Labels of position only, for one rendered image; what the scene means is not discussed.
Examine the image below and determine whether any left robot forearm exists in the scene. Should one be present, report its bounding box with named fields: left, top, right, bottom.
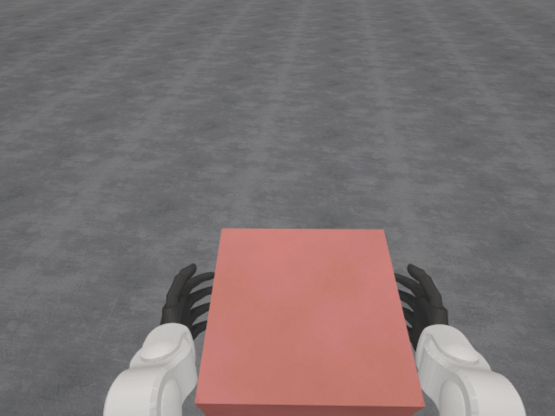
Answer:
left=103, top=323, right=198, bottom=416

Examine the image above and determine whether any carton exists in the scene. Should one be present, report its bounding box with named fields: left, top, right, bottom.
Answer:
left=194, top=228, right=425, bottom=416

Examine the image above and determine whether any robot right hand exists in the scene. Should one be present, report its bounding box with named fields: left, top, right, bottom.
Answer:
left=394, top=264, right=449, bottom=352

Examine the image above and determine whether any robot left hand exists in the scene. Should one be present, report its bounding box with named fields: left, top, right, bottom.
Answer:
left=160, top=263, right=215, bottom=340

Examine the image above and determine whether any right robot forearm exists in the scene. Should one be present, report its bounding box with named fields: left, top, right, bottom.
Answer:
left=415, top=324, right=526, bottom=416

